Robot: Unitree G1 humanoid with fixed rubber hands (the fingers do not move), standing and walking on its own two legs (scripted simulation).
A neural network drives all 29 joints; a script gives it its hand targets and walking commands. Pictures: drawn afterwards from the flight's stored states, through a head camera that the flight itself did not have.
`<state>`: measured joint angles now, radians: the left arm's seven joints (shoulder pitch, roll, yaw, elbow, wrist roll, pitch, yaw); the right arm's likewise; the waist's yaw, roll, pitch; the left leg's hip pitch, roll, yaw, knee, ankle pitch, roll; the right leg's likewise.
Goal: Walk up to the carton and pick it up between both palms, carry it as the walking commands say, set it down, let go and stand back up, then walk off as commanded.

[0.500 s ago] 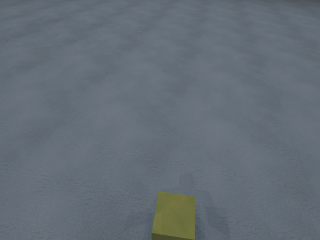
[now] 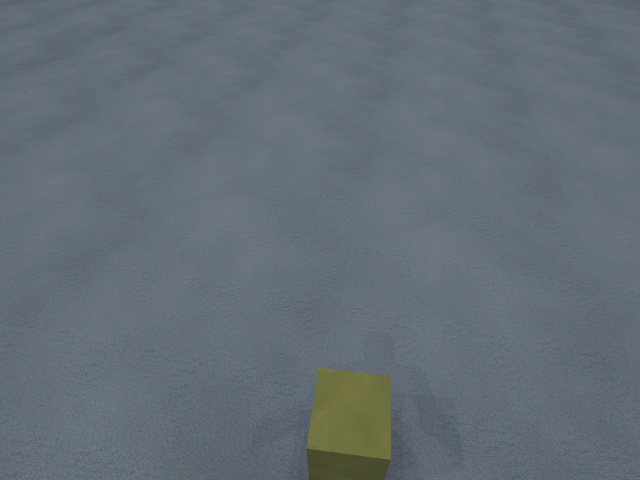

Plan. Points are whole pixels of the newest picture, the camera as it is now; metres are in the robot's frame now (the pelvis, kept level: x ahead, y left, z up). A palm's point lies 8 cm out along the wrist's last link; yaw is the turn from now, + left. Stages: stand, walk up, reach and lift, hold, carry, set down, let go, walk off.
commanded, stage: stand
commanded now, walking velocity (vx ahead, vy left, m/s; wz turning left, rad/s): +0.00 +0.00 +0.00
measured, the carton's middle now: (349, 429) +0.44 -0.05 -0.65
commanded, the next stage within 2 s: walk off in 0.18 s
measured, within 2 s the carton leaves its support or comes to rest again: neither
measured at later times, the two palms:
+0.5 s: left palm out of the picture +0.08 +0.28 -0.12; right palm out of the picture +0.03 -0.29 -0.13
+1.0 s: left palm out of the picture -0.01 +0.29 -0.15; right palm out of the picture -0.07 -0.22 -0.13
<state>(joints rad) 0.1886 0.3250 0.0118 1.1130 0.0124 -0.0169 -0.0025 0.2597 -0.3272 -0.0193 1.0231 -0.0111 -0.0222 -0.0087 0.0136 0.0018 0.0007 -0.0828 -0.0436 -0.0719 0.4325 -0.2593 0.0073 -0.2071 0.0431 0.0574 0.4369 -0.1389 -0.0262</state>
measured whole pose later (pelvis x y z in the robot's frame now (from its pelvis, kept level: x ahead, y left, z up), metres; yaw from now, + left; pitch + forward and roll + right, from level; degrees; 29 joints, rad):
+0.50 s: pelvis +0.01 +0.00 +0.00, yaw -1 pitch -4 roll +0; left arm 0.13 0.31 -0.01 1.13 0.00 0.00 0.00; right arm 0.25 -0.32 0.00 1.07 0.00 0.00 -0.02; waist 0.00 0.01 0.02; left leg -0.09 -0.03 -0.06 0.43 -0.27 0.00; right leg -0.21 0.06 0.06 0.41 -0.13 -0.03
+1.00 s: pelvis -0.08 +0.04 -0.01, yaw -8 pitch -2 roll -2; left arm 0.19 0.25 0.04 1.07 0.02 0.08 0.02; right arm 0.20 -0.20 -0.02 1.01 -0.03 0.08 -0.05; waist 0.00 -0.02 0.05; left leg -0.31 0.02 0.06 0.54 -0.20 0.05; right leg -0.50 0.08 0.08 1.20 -0.45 0.04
